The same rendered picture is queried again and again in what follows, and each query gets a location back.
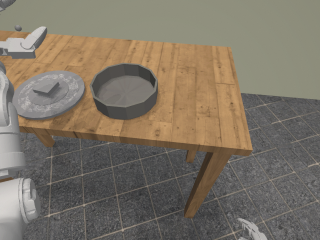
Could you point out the lid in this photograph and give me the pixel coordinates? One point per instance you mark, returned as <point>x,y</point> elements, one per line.
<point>35,106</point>

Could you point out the pot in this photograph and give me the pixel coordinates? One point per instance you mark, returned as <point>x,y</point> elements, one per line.
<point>124,91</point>

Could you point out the left robot hand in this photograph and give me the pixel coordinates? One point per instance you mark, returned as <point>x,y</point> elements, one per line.
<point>20,48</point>

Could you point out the knob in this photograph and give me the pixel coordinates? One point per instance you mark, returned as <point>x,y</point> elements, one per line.
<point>46,87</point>

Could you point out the right robot hand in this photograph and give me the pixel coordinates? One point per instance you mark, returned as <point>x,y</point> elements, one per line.
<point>251,230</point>

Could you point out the robot left upper arm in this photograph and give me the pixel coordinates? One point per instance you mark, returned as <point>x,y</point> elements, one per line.
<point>19,205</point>

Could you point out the table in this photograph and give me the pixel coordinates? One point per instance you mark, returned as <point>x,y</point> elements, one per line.
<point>199,105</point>

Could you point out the left robot forearm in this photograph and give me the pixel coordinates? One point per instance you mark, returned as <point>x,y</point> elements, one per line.
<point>12,159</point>

